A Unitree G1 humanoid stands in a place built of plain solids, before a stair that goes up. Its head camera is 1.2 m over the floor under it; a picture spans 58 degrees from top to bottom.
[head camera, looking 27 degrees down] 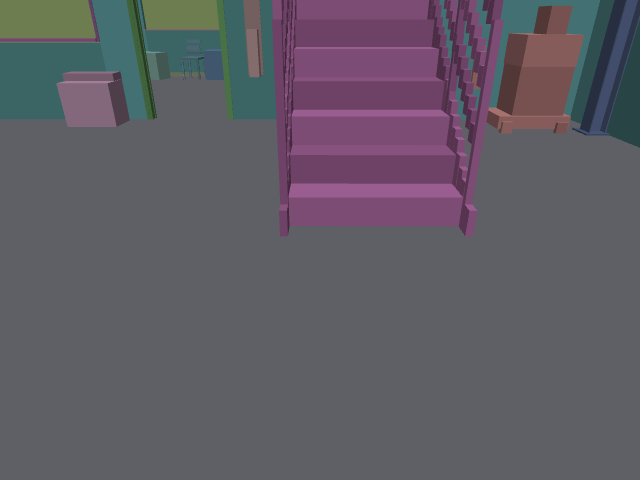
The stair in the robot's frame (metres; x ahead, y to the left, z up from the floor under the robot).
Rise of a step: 0.20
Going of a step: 0.26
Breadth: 1.20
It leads straight ahead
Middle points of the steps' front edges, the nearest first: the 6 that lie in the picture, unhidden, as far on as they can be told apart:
2.55 -0.35 0.20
2.81 -0.35 0.40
3.07 -0.35 0.60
3.33 -0.35 0.80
3.58 -0.35 1.00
3.84 -0.35 1.20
